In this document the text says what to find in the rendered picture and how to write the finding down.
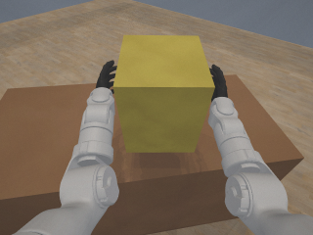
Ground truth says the carton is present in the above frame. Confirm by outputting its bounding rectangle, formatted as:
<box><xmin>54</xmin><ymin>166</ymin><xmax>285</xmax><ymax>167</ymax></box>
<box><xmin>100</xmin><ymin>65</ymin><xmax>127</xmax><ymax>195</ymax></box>
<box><xmin>112</xmin><ymin>34</ymin><xmax>215</xmax><ymax>153</ymax></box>

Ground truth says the right robot upper arm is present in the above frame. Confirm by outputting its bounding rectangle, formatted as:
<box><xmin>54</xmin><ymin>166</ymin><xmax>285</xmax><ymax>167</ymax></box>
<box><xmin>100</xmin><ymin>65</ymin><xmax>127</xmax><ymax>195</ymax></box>
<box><xmin>225</xmin><ymin>172</ymin><xmax>313</xmax><ymax>235</ymax></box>

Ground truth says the robot right forearm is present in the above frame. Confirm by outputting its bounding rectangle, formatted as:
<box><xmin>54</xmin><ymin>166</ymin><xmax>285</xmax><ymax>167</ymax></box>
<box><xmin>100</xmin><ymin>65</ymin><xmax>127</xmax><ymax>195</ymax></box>
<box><xmin>208</xmin><ymin>97</ymin><xmax>289</xmax><ymax>204</ymax></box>

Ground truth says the robot left forearm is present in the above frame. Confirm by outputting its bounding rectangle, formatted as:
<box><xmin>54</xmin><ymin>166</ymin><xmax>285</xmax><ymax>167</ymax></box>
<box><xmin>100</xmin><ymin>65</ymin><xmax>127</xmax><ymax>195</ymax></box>
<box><xmin>59</xmin><ymin>87</ymin><xmax>115</xmax><ymax>200</ymax></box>

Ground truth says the robot right hand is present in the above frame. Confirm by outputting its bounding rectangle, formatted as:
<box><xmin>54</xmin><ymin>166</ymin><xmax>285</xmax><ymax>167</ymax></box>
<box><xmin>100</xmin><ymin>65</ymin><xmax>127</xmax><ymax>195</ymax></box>
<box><xmin>209</xmin><ymin>64</ymin><xmax>228</xmax><ymax>102</ymax></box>

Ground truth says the left robot upper arm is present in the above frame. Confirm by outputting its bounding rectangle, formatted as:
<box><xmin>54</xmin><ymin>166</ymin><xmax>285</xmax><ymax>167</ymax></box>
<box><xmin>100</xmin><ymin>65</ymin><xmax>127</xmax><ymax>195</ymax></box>
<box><xmin>12</xmin><ymin>164</ymin><xmax>119</xmax><ymax>235</ymax></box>

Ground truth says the pedestal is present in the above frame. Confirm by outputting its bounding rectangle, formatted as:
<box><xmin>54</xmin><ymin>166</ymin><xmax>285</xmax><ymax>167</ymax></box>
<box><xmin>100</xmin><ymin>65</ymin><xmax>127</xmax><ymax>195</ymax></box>
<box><xmin>0</xmin><ymin>74</ymin><xmax>304</xmax><ymax>235</ymax></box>

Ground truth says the robot left hand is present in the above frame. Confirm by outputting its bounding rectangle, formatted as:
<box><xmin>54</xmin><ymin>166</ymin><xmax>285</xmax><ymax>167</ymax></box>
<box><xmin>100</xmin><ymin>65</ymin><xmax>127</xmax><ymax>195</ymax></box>
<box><xmin>96</xmin><ymin>60</ymin><xmax>117</xmax><ymax>94</ymax></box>

